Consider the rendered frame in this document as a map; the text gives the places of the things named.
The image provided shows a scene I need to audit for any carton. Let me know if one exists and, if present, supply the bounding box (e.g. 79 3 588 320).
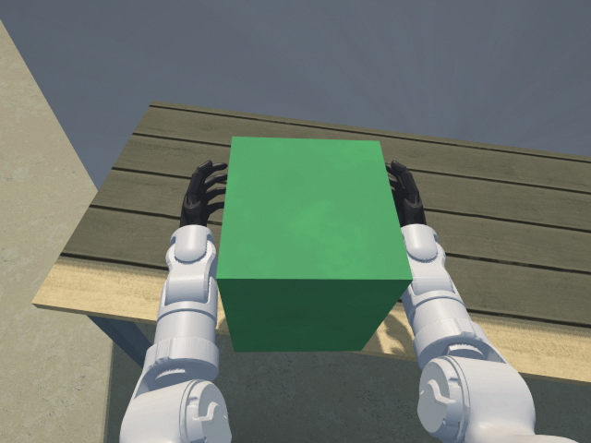
216 137 413 352

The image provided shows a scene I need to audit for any right robot forearm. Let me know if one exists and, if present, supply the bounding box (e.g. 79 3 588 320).
401 224 536 430

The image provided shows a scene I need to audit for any table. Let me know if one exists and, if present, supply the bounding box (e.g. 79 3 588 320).
31 101 591 387

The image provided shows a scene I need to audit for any left robot upper arm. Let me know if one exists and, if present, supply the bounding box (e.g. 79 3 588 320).
120 379 232 443

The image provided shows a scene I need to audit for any right robot upper arm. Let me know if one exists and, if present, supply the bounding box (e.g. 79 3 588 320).
417 355 578 443

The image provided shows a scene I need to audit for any left robot hand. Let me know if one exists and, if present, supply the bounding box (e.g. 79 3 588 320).
179 160 228 228

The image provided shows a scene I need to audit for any left robot forearm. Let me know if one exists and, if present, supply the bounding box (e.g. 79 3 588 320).
119 225 219 443

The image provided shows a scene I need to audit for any right robot hand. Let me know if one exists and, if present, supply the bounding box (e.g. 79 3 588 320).
385 161 427 228

